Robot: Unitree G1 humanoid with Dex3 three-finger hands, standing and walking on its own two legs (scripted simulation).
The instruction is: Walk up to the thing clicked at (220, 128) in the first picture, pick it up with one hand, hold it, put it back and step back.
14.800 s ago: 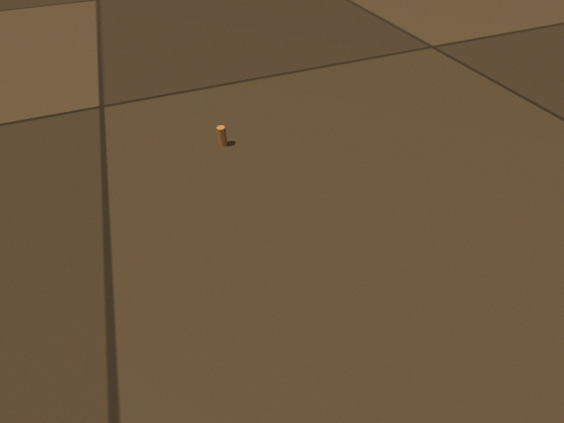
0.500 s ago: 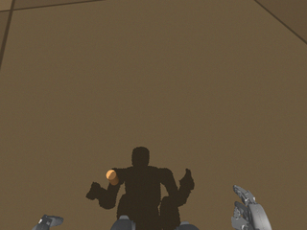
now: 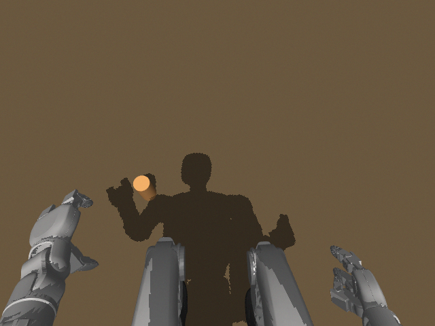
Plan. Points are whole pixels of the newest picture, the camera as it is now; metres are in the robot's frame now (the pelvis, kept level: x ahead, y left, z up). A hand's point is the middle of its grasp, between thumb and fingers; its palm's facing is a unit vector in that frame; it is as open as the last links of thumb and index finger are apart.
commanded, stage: rise first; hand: left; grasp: from above
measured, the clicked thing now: (145, 188) +0.50 +0.24 -0.45
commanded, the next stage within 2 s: none
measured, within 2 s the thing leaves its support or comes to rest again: neither
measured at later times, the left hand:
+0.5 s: hand (106, 207) +0.39 +0.29 -0.26, palm faces -0.45 -0.12 -0.89, open 13.6 cm
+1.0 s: hand (118, 198) +0.43 +0.28 -0.31, palm faces -0.44 -0.03 -0.90, open 13.8 cm
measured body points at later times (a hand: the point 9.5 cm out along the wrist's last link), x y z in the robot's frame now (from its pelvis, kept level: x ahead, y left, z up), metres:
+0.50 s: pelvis -0.03 +0.00 -0.12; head +0.18 +0.03 +0.28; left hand +0.41 +0.29 -0.21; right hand +0.04 -0.28 -0.24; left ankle +0.08 +0.13 -0.48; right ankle +0.05 -0.13 -0.48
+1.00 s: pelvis -0.03 +0.00 -0.15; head +0.21 +0.05 +0.23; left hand +0.45 +0.28 -0.26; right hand +0.04 -0.27 -0.27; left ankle +0.08 +0.13 -0.48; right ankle +0.05 -0.13 -0.48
